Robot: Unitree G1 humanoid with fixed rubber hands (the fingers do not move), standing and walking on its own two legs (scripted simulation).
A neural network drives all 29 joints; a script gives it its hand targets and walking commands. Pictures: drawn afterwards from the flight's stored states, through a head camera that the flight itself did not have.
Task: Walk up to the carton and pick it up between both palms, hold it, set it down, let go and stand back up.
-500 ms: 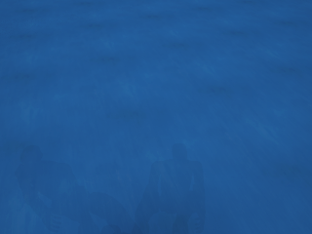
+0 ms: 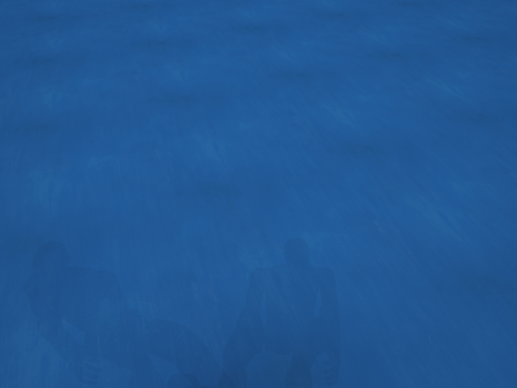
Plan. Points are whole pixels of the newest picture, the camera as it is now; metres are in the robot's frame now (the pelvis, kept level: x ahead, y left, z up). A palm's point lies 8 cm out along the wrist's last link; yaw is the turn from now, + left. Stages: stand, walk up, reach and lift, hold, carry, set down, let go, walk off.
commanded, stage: stand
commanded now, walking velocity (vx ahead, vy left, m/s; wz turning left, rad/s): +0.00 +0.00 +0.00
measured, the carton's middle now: out of the picture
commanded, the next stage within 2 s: walk up in 0.50 s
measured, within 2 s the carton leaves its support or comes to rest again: neither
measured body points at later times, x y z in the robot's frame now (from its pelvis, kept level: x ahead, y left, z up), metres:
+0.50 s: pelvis +0.00 +0.00 +0.00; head +0.01 -0.01 +0.45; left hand -0.03 +0.19 -0.16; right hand -0.04 -0.19 -0.17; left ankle -0.04 +0.16 -0.74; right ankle -0.04 -0.08 -0.74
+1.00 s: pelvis -0.02 +0.05 -0.03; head +0.02 +0.08 +0.42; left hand -0.06 +0.30 -0.18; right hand +0.14 -0.21 -0.16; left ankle +0.03 +0.23 -0.71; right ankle -0.04 -0.08 -0.74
